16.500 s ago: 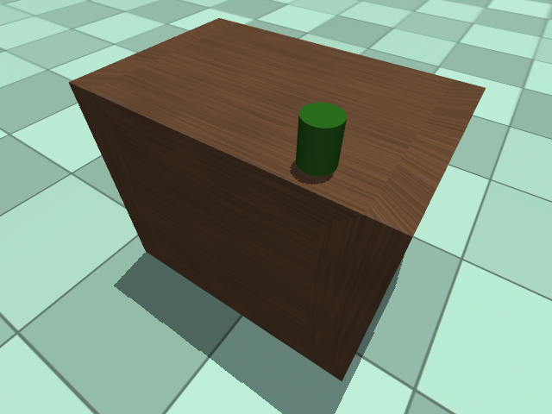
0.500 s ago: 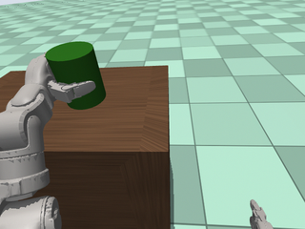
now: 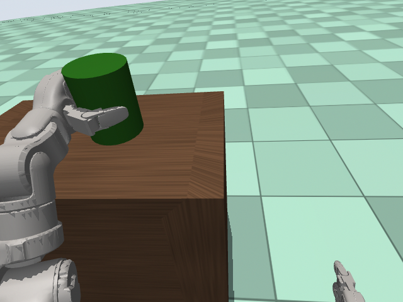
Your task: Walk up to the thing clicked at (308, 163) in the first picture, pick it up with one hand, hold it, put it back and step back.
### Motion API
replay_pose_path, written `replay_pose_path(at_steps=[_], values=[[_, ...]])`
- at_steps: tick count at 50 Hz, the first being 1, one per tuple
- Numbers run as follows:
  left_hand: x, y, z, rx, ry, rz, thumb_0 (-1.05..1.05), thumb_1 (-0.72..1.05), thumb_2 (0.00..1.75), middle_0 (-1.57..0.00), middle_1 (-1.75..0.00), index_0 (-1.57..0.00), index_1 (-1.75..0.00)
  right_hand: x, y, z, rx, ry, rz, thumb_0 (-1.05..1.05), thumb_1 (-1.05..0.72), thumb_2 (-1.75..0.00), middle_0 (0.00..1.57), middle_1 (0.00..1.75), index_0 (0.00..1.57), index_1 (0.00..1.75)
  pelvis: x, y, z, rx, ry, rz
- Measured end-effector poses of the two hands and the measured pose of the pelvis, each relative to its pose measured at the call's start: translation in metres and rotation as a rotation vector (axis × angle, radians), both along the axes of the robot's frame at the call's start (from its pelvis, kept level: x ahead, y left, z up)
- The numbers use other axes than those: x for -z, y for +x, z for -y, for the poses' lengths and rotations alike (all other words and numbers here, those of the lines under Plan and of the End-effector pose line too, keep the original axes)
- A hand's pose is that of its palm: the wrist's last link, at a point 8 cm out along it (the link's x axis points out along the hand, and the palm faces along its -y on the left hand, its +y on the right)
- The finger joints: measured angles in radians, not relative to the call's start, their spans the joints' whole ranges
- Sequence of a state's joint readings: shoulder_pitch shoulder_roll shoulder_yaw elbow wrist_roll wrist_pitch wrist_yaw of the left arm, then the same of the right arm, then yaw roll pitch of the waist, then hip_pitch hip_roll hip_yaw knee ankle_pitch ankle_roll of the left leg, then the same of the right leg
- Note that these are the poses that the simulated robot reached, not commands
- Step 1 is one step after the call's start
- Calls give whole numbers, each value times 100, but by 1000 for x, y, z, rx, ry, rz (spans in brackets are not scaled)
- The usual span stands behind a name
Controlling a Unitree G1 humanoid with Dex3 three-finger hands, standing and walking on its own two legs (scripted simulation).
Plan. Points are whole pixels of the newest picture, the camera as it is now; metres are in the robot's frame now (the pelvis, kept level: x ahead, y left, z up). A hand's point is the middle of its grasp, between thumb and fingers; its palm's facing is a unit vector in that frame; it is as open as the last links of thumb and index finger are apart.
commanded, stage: hold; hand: left
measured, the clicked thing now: (107, 99) +0.34 +0.15 +0.33
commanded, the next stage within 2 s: none
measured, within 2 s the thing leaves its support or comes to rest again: neither
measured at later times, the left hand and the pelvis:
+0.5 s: hand (97, 102) +0.33 +0.16 +0.33, palm faces +0.12 -0.99 -0.01, open 11.9 cm; pelvis -0.01 +0.00 +0.00, yaw +0 degrees
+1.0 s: hand (105, 105) +0.34 +0.16 +0.32, palm faces +0.14 -0.99 -0.02, open 11.9 cm; pelvis +0.00 -0.01 +0.00, yaw +0 degrees
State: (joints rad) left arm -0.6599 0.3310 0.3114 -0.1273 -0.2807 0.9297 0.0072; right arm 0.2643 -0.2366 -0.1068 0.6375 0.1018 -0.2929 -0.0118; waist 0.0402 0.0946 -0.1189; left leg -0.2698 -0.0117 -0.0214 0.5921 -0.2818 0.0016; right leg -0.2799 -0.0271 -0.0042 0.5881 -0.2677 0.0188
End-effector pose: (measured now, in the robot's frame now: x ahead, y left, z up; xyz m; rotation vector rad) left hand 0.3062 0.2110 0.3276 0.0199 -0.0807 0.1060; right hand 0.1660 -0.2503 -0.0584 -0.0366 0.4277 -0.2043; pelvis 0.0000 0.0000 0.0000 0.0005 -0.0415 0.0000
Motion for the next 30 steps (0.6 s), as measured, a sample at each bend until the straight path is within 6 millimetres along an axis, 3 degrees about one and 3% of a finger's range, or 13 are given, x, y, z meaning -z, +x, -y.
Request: replay_pose_path(at_steps=[8,20,30], values=[[-5,-2,-2,-19,-19,-9,-1,-58,106,-60,-91,-61,-92,-3,-2,2,3,-7,11,-1,52,-6,5,5,5,5,1,-3,1,-2,3,6],[7,-5,-3,-12,3,-22,-1,-58,106,-60,-91,-61,-92,-2,-11,6,18,-16,14,-1,52,-6,5,5,5,5,1,-7,1,1,2,5],[4,-4,-2,-19,-3,-9,-1,-59,106,-60,-92,-61,-92,-2,-6,3,15,-10,27,-1,52,-6,5,5,5,5,2,-7,2,1,1,-1]])
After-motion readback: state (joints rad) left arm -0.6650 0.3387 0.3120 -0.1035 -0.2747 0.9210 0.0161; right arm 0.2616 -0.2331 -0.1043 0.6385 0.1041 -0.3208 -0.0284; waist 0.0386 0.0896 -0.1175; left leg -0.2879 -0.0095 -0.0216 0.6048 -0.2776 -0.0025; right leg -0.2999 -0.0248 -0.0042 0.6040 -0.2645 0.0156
